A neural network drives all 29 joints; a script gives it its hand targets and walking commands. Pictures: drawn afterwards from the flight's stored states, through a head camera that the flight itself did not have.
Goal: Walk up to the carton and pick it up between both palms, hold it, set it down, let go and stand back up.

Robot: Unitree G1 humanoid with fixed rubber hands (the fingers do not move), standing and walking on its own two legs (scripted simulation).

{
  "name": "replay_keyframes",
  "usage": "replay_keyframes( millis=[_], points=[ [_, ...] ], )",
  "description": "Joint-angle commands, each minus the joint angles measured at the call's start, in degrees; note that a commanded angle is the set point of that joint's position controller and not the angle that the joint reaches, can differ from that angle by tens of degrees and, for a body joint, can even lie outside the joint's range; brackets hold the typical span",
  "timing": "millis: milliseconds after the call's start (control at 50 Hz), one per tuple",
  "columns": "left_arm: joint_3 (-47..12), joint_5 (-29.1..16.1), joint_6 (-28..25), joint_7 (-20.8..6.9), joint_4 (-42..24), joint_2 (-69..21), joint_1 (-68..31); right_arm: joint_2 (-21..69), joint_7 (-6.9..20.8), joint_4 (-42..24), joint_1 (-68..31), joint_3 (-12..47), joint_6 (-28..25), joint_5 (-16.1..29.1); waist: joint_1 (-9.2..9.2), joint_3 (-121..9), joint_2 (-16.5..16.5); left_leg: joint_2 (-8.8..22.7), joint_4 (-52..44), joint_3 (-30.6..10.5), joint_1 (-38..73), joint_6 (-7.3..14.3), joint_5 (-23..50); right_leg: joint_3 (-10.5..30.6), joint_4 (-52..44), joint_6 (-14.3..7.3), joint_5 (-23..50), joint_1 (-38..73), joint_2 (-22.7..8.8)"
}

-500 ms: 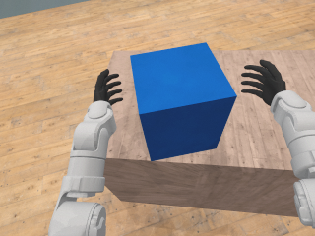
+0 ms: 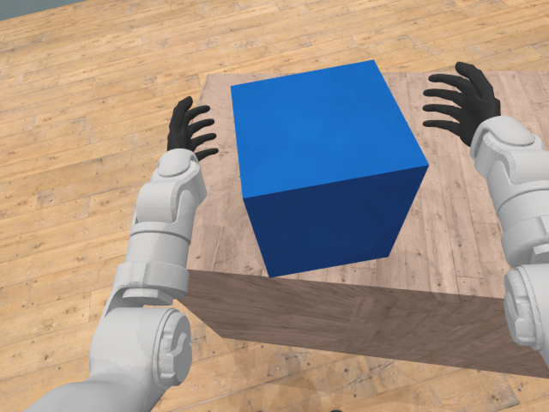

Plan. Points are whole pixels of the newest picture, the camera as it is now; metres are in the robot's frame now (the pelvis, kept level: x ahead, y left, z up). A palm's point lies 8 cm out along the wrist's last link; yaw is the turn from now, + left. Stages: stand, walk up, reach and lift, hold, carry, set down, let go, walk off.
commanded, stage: reach and lift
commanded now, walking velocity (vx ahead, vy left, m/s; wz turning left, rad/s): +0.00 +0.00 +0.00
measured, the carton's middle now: (316, 179) +0.47 +0.04 +0.03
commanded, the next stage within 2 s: none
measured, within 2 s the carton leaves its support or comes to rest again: neither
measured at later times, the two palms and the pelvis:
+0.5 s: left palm (216, 198) +0.41 +0.19 +0.03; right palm (445, 174) +0.50 -0.16 +0.03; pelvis +0.00 +0.01 -0.01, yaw -1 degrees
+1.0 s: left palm (218, 198) +0.41 +0.18 +0.04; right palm (413, 173) +0.49 -0.11 +0.03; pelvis +0.00 +0.00 -0.01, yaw +0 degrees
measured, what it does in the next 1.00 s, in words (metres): stands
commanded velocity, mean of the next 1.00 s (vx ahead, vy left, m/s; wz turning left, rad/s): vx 0.00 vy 0.00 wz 0.00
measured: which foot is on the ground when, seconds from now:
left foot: down 0.00-1.00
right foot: down 0.00-1.00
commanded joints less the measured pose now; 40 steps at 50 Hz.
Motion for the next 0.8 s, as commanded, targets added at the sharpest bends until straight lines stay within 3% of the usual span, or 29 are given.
replay_keyframes(
  millis=[0, 20, 40, 100, 120, 160, 180, 200, 220, 240, 260, 300, 380, 400, 440, 480, 580, 600, 640, 660, 740, 780],
  points=[
    [0.29, 3.15, -8.08, -1.18, -7.93, 4.47, -19.52, -7.35, -0.65, -8.24, -26.45, -5.13, -7.27, -3.69, -1.69, -42.14, -11.25, -4.65, -0.78, 3.26, 0.23, 0.77, 12.40, 2.07, 6.50, 6.19, 29.92, 46.41, -1.71],
    [-0.33, 3.44, -9.83, -1.55, -7.67, 3.63, -19.06, -6.86, -0.70, -6.98, -25.40, -5.96, -8.79, -4.47, -2.34, -42.87, -10.28, -4.84, -0.82, 3.33, 0.95, 0.62, 12.77, 1.82, 6.10, 6.05, 30.04, 45.32, -1.76],
    [0.46, 4.18, -12.02, -1.59, -8.42, 3.90, -19.59, -6.55, -0.69, -7.84, -25.64, -6.48, -10.64, -5.37, -1.79, -43.65, -10.47, -4.95, -0.93, 3.71, 0.68, 0.80, 12.52, 1.62, 6.09, 6.26, 29.72, 45.36, -1.93],
    [-2.48, 5.99, -17.95, -0.89, -9.38, 0.34, -18.39, -6.15, -0.13, -6.16, -24.64, -7.86, -16.18, -6.78, -2.25, -47.35, -6.71, -4.20, 0.30, 3.50, 3.61, -0.40, 17.39, -0.30, 6.20, 4.99, 30.89, 43.01, -0.98],
    [-3.00, 6.60, -19.52, -0.71, -8.28, -0.40, -17.70, -6.11, 0.00, -4.95, -24.33, -7.09, -17.74, -6.54, -1.98, -47.42, -6.80, -3.99, 1.34, 3.45, 4.96, -0.35, 19.72, -0.55, 6.18, 4.71, 31.86, 41.84, -0.67],
    [-3.79, 5.73, -22.63, -0.32, -9.56, 0.42, -18.75, -6.84, -0.40, -8.79, -26.50, -7.06, -21.03, -6.15, -2.12, -51.88, -7.74, -4.05, 2.70, 3.63, 4.28, -0.09, 21.64, -0.60, 7.16, 5.21, 36.89, 42.57, -0.49],
    [-3.35, 5.86, -23.70, -0.46, -5.77, 0.55, -17.04, -6.19, -0.60, -6.27, -25.88, -5.69, -21.61, -6.19, -1.53, -48.48, -9.98, -3.96, 2.10, 3.80, 1.86, 0.72, 19.17, -0.55, 7.52, 5.54, 35.42, 43.41, -0.79],
    [-2.45, 5.79, -24.97, -0.49, -6.32, 1.21, -17.08, -6.03, -0.70, -6.82, -26.02, -5.04, -22.37, -5.67, -0.71, -48.83, -11.07, -4.02, 1.82, 4.13, 0.43, 1.15, 18.65, -0.23, 7.94, 5.85, 36.35, 44.67, -1.07],
    [-3.31, 5.74, -25.94, -0.54, -5.08, 0.34, -16.38, -5.86, -0.81, -6.17, -25.86, -5.09, -22.97, -5.74, -1.47, -48.52, -11.99, -3.80, 1.63, 3.94, -0.05, 1.22, 18.10, -0.35, 8.19, 5.94, 36.08, 44.89, -0.90],
    [-3.02, 5.67, -27.15, -0.48, -5.13, 0.33, -16.66, -5.48, -0.99, -6.09, -25.84, -5.01, -23.56, -5.61, -1.13, -49.79, -12.17, -3.93, 1.90, 4.19, -0.91, 1.19, 18.09, 0.07, 8.48, 6.10, 36.08, 45.06, -1.12],
    [-4.29, 4.66, -28.48, 0.13, -5.75, -0.14, -19.64, -6.66, -0.73, -6.80, -27.93, -6.58, -24.42, -5.62, -1.38, -53.12, -10.10, -3.71, 1.84, 4.08, -0.90, 0.60, 16.74, -0.33, 8.43, 5.61, 32.54, 42.52, -0.99],
    [-4.91, 4.79, -29.63, 0.51, -0.40, -0.83, -17.35, -6.45, -1.03, -4.40, -27.01, -6.01, -24.94, -5.95, -1.46, -52.20, -10.80, -3.52, 3.45, 4.43, 0.21, 0.50, 17.22, -0.59, 8.54, 5.06, 30.93, 40.01, -0.31],
    [-5.93, 2.82, -32.23, 1.00, 2.71, -1.36, -18.98, -5.57, -1.53, -1.80, -27.78, -5.52, -25.60, -5.40, -1.10, -53.53, -11.48, -3.10, 4.77, 4.56, -1.45, 0.37, 15.03, -0.49, 8.69, 4.67, 26.04, 37.00, -0.13],
    [-5.01, 2.72, -32.31, 1.17, 4.03, -0.95, -18.91, -5.26, -1.51, -0.85, -28.25, -4.21, -25.27, -5.27, 0.01, -52.75, -13.12, -2.90, 5.24, 4.86, -1.49, 0.60, 15.61, -0.59, 8.93, 4.57, 25.34, 36.93, 0.14],
    [-3.12, 3.30, -32.45, 1.08, 5.27, 0.23, -18.23, -4.99, -1.93, -1.32, -28.39, -2.96, -25.27, -4.54, 0.98, -52.43, -14.18, -3.34, 5.36, 5.37, -4.20, 1.17, 14.31, 0.43, 9.36, 5.05, 26.03, 38.69, -0.36],
    [-2.83, 4.57, -32.26, 0.52, 8.11, -0.82, -17.39, -3.72, -2.10, 4.01, -26.87, -1.27, -24.60, -3.10, 0.74, -48.33, -12.84, -3.50, 4.13, 5.20, -5.95, 1.08, 13.39, 1.17, 9.82, 5.27, 27.85, 41.16, -0.96],
    [-2.60, 4.20, -34.71, 0.34, 4.98, -0.91, -19.55, -3.30, -2.66, 0.15, -29.13, -1.46, -26.52, -3.14, 0.89, -54.88, -12.75, -3.20, 4.97, 5.70, -5.38, 0.46, 17.06, 0.83, 10.78, 5.59, 33.13, 41.92, -0.61],
    [-2.51, 4.29, -34.71, 0.27, 5.39, -1.25, -19.44, -2.52, -2.89, 0.73, -28.85, -1.38, -26.34, -3.51, 0.10, -54.27, -13.64, -3.33, 5.13, 5.59, -5.56, 0.61, 16.82, 0.86, 10.48, 5.64, 33.30, 42.49, -0.66],
    [-0.96, 5.09, -34.93, -0.19, 6.12, -1.57, -18.66, -0.51, -3.11, 0.11, -28.51, -0.54, -26.00, -3.72, 0.66, -52.60, -14.49, -3.84, 4.03, 5.69, -8.94, 1.30, 14.50, 1.57, 11.15, 6.46, 35.85, 45.56, -1.73],
    [-1.45, 5.61, -34.68, -0.59, 8.17, -2.02, -18.74, -0.62, -3.27, 2.05, -27.95, -1.40, -25.50, -4.64, -0.47, -49.92, -14.01, -3.69, 3.05, 5.45, -8.74, 1.21, 12.46, 1.60, 10.63, 6.46, 33.97, 44.90, -1.92],
    [-0.26, 6.70, -36.16, -0.82, 7.23, -3.63, -22.23, 4.08, -4.06, 0.03, -28.60, -3.35, -25.24, -6.77, -0.08, -50.40, -12.98, -3.79, 2.84, 5.96, -8.07, 1.38, 10.93, 2.18, 9.65, 6.87, 29.89, 43.02, -2.63],
    [0.37, 8.03, -36.19, -0.92, 8.32, -5.06, -21.52, 5.45, -4.36, 1.14, -27.57, -4.73, -24.92, -8.59, -0.64, -49.91, -11.77, -3.80, 2.37, 5.91, -7.17, 1.26, 12.07, 1.62, 9.45, 6.45, 31.49, 43.54, -2.47]
  ],
)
